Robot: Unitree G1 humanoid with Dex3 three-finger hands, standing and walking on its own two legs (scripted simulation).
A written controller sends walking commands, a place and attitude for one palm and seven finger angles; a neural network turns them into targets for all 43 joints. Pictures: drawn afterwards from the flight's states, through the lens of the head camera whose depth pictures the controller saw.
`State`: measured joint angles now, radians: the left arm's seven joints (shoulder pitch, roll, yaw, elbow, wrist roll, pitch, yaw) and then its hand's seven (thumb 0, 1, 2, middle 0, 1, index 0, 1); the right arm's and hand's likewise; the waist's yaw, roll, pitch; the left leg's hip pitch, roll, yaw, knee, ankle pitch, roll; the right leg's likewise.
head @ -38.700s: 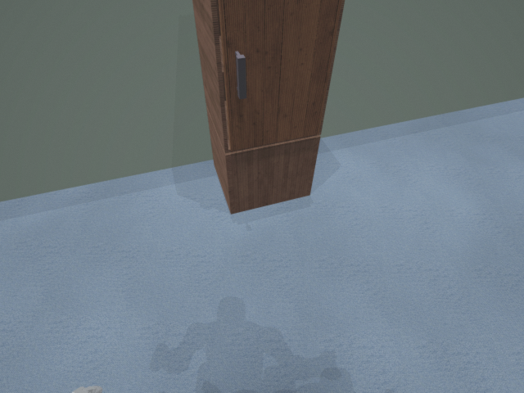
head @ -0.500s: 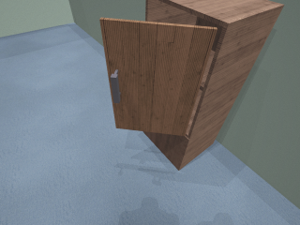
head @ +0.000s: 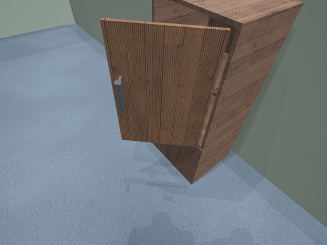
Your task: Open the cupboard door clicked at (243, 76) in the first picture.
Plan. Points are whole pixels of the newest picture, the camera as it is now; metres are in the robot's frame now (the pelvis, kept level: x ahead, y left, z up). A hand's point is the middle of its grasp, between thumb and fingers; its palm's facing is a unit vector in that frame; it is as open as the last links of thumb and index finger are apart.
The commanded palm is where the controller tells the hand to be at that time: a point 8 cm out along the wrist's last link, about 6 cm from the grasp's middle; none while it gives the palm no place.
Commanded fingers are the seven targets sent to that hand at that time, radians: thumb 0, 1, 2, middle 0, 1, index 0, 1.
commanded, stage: shuffle to correct the standing spot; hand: left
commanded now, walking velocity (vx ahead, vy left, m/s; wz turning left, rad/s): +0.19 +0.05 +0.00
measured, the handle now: (121, 94) +0.65 +0.20 -0.02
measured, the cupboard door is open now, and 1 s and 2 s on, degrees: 46 46 46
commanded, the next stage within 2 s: come to a stop and stand still in 0.42 s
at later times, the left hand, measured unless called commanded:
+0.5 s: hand out of the picture +0.08 +0.18 -0.17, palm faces -0.04 -0.99 -0.15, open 7.3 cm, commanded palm none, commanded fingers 0.00 0.90 0.90 -0.20 -0.30 -0.20 -0.30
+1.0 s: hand (98, 237) +0.19 +0.20 -0.20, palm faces +0.03 -0.98 -0.19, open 7.3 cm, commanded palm none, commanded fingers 0.00 0.90 0.90 -0.20 -0.30 -0.20 -0.30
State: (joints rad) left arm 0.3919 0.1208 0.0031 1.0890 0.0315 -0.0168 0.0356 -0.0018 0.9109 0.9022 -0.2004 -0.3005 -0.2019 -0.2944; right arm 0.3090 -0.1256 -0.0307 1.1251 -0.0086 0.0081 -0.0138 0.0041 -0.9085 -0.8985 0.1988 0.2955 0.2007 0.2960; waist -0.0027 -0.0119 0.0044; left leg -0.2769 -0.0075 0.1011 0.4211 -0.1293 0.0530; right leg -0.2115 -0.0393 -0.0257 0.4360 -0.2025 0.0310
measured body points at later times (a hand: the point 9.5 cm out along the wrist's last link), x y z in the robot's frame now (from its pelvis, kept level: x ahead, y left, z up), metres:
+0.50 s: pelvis +0.07 +0.02 +0.00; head +0.09 +0.03 +0.45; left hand +0.08 +0.24 -0.16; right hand +0.01 -0.18 -0.15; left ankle +0.07 +0.08 -0.74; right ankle +0.07 -0.11 -0.70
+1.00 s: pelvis +0.12 +0.03 -0.02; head +0.17 +0.05 +0.43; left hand +0.18 +0.25 -0.18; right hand +0.18 -0.22 -0.16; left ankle +0.12 +0.12 -0.74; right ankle +0.13 -0.13 -0.74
